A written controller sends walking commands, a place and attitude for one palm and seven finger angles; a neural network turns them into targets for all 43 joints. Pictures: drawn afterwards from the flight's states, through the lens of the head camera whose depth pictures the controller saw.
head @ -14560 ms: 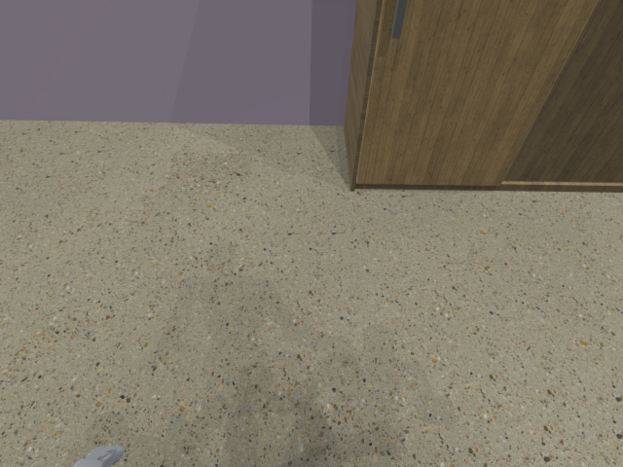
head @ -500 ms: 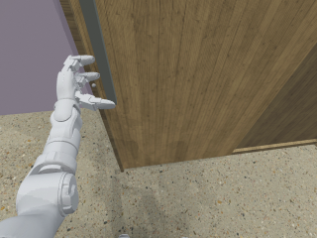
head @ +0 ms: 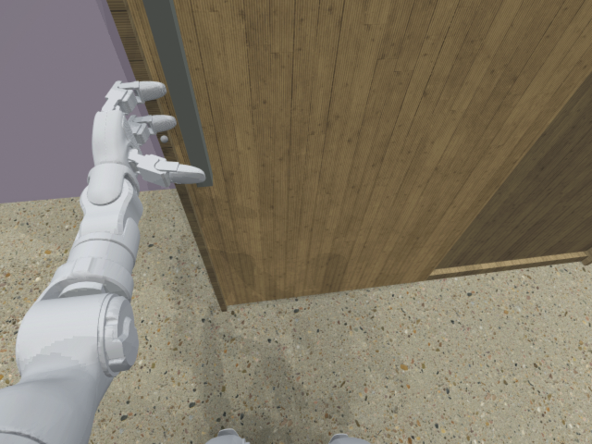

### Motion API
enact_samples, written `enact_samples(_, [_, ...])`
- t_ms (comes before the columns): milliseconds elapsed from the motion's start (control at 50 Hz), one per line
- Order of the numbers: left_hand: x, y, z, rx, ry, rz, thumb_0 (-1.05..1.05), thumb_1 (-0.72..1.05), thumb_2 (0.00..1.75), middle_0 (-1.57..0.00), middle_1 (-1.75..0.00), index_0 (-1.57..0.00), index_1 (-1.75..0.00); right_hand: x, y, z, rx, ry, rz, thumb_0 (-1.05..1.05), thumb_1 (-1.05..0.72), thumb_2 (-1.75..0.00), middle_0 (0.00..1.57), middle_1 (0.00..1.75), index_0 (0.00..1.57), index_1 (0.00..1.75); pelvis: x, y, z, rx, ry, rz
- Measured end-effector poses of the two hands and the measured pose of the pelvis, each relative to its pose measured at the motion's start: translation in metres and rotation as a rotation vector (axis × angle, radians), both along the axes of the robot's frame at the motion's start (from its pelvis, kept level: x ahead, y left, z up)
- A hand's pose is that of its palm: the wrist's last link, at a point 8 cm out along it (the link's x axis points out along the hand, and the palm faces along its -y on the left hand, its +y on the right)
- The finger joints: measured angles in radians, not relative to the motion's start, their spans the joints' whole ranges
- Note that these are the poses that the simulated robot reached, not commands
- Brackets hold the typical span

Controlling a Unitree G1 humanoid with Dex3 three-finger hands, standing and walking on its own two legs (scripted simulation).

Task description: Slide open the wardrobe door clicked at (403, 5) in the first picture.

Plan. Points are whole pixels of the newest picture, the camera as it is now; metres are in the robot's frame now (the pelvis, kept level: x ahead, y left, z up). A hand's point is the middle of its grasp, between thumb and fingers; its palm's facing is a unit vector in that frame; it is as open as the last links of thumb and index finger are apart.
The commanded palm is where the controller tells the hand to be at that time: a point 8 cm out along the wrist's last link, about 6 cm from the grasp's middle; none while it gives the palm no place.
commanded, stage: feel for the door with the fingertips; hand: left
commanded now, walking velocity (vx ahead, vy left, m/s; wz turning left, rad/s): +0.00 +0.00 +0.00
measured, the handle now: (183, 82) +0.54 +0.13 +0.18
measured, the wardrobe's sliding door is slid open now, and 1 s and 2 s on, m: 0.00 0.00 0.00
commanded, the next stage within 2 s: slide the fingers in behind the handle in 0.08 s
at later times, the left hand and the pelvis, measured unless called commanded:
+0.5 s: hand (164, 139) +0.50 +0.16 +0.12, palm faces +0.09 -1.00 +0.00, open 13.8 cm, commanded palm +0.47 +0.20 +0.12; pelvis +0.00 +0.01 +0.00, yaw +0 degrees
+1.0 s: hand (183, 142) +0.49 +0.13 +0.12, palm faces +0.07 -1.00 +0.00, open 14.0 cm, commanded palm +0.46 +0.18 +0.12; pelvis +0.01 +0.00 +0.00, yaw +0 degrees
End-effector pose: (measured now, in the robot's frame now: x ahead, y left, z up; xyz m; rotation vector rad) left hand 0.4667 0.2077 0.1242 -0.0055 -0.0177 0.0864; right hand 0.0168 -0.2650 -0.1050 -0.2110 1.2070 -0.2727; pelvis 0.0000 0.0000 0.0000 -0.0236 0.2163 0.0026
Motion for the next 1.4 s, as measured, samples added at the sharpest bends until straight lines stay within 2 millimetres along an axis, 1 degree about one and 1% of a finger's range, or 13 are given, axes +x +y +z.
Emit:
enact_samples(80, [0.007,0.001,-0.003,0.001,0.023,0.003,-0.01,-0.51,0.3,-0.3,-1.2,-0.31,-1.2,-0.008,0.001,0.0,0.0,0.022,-0.014,0.0,-0.9,-0.89,0.2,0.3,0.2,0.3,0.001,0.001,-0.001,-0.001,0.008,-0.003])
enact_samples(180, [0.009,0.004,-0.004,0.007,0.015,0.002,-0.01,-0.5,0.3,-0.34,-1.23,-0.34,-1.23,-0.017,0.006,-0.002,0.007,0.052,-0.022,0.0,-0.9,-0.89,0.2,0.3,0.2,0.3,0.002,0.002,-0.001,-0.003,0.016,-0.003])
enact_samples(300, [0.01,0.005,-0.004,0.005,0.013,0.003,-0.01,-0.5,0.3,-0.35,-1.24,-0.35,-1.23,-0.021,0.01,-0.003,0.019,0.069,-0.026,0.0,-0.9,-0.89,0.2,0.3,0.2,0.3,0.003,0.004,-0.001,-0.005,0.02,-0.003])
enact_samples(400, [0.009,0.004,-0.004,0.003,0.012,0.002,-0.01,-0.5,0.3,-0.34,-1.24,-0.35,-1.23,-0.018,0.013,-0.003,0.024,0.061,-0.022,0.0,-0.9,-0.89,0.2,0.3,0.2,0.3,0.004,0.005,-0.001,-0.006,0.02,-0.003])
enact_samples(500, [0.006,0.002,-0.006,0.002,0.01,0.0,-0.01,-0.5,0.3,-0.32,-1.22,-0.33,-1.21,-0.01,0.014,-0.003,0.027,0.037,-0.018,0.0,-0.9,-0.89,0.2,0.3,0.2,0.3,0.005,0.006,-0.001,-0.005,0.015,-0.007])
enact_samples(720, [0.001,-0.009,-0.007,0.002,0.0,-0.006,-0.01,-0.51,0.3,-0.3,-1.21,-0.31,-1.2,0.012,0.014,-0.002,0.029,-0.013,0.001,0.0,-0.9,-0.89,0.2,0.3,0.2,0.3,0.008,0.007,0.0,-0.003,0.004,-0.006])
enact_samples(860, [0.001,-0.015,-0.006,-0.003,0.003,-0.004,-0.01,-0.51,0.3,-0.3,-1.2,-0.3,-1.2,0.019,0.013,-0.003,0.036,-0.025,0.008,0.0,-0.9,-0.89,0.2,0.3,0.2,0.3,0.009,0.005,0.0,0.0,-0.001,-0.006])
enact_samples(960, [-0.001,-0.021,-0.003,0.007,-0.006,-0.01,-0.01,-0.5,0.3,-0.3,-1.2,-0.3,-1.2,0.018,0.013,-0.004,0.045,-0.023,0.009,0.0,-0.9,-0.89,0.2,0.3,0.2,0.3,0.009,0.004,0.001,0.002,-0.003,-0.005])
enact_samples(1060, [-0.001,-0.029,-0.006,0.002,0.01,-0.012,-0.01,-0.51,0.3,-0.3,-1.2,-0.3,-1.2,0.016,0.012,-0.006,0.051,-0.014,0.009,0.0,-0.9,-0.89,0.2,0.3,0.2,0.3,0.009,0.001,0.001,0.004,-0.007,-0.003])
enact_samples(1320, [0.007,-0.036,-0.006,0.006,0.015,-0.006,-0.01,-0.5,0.3,-0.3,-1.2,-0.3,-1.2,0.003,0.004,-0.005,0.04,0.012,-0.011,0.0,-0.9,-0.89,0.2,0.3,0.2,0.3,0.007,-0.004,0.001,0.006,0.005,-0.005])
enact_samples(1400, [0.008,-0.042,-0.005,0.006,0.007,-0.014,-0.01,-0.5,0.3,-0.3,-1.2,-0.3,-1.2,0.0,0.003,-0.005,0.043,0.025,-0.013,0.0,-0.9,-0.89,0.2,0.3,0.2,0.3,0.009,-0.004,0.001,0.007,0.008,-0.006])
